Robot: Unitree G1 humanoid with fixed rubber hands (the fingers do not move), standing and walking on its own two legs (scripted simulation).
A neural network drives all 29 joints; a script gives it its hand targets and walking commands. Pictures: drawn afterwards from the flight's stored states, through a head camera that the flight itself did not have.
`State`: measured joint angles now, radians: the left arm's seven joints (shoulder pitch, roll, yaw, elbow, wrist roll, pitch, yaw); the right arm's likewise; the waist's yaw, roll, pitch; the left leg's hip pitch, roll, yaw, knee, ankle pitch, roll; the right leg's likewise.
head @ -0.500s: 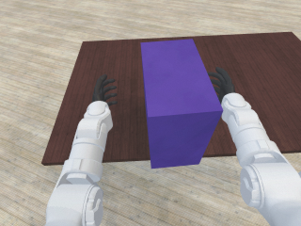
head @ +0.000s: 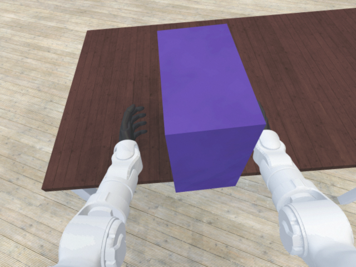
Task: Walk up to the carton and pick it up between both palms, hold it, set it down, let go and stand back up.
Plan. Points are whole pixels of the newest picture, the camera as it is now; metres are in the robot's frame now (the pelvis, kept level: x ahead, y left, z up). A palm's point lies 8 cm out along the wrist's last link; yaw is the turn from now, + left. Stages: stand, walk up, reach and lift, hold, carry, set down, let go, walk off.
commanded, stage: reach and lift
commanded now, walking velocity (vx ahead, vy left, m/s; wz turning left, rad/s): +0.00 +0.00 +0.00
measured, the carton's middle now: (199, 114) +0.50 -0.04 +0.01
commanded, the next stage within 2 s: none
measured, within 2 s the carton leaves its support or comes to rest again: leaves its support in 1.70 s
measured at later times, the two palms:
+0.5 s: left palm (134, 138) +0.43 +0.12 +0.02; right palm (257, 126) +0.44 -0.18 +0.02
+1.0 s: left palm (145, 136) +0.43 +0.09 +0.02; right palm (253, 130) +0.44 -0.17 +0.02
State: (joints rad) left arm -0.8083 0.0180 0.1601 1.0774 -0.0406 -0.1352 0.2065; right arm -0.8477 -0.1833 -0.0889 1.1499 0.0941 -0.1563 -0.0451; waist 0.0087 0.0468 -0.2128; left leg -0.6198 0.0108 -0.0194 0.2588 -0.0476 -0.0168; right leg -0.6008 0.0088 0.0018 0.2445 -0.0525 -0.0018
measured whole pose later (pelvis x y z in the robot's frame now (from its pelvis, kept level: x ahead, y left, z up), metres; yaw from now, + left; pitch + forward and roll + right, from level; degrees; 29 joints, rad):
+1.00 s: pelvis +0.02 +0.00 +0.00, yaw +0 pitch +28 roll +0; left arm -0.70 -0.22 0.56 0.90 0.43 -0.22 0.15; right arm -0.74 0.06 -0.54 0.98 -0.46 -0.25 -0.04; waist -0.02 0.06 -0.30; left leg -0.52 0.02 -0.02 -0.05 0.09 -0.01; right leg -0.51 0.01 0.00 -0.05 0.08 -0.01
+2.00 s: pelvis +0.02 -0.01 +0.01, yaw +2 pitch +16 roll +0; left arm -0.59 -0.13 0.23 0.67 0.12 0.15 0.25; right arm -0.75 -0.05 -0.12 0.91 -0.05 0.06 -0.12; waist -0.02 0.03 -0.25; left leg -0.40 0.01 -0.06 0.15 -0.03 -0.02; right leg -0.38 0.01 -0.04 0.16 -0.07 -0.02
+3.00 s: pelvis -0.01 +0.00 +0.01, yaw +1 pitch +3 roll +0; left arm -0.60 -0.13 0.21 0.10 0.26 0.75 0.15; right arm -0.72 -0.01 -0.08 0.46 0.09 0.51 -0.18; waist -0.05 -0.01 -0.08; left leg -0.16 0.00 -0.03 0.10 0.00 -0.01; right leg -0.15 0.00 -0.01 0.11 -0.02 0.00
